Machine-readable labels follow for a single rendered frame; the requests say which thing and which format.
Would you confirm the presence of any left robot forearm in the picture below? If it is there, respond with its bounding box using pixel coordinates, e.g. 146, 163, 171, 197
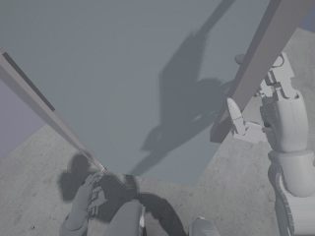
59, 209, 89, 236

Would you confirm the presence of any right robot forearm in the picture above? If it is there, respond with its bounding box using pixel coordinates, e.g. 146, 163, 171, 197
268, 148, 315, 236

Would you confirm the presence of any right robot thigh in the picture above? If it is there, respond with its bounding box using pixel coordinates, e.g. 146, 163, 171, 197
188, 218, 220, 236

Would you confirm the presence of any robot right hand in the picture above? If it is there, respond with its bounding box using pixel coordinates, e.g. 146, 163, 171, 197
223, 52, 309, 153

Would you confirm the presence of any handle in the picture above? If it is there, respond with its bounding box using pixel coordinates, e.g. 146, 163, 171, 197
210, 0, 315, 144

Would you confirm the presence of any robot left hand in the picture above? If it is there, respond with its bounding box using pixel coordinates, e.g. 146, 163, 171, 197
71, 171, 107, 218

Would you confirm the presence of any robot thigh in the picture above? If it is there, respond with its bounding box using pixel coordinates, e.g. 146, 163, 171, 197
188, 218, 220, 236
103, 202, 146, 236

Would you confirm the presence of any left robot thigh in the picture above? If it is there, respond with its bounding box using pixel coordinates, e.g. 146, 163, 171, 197
103, 202, 146, 236

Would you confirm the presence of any fridge door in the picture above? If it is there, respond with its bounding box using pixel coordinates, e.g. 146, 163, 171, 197
0, 0, 271, 186

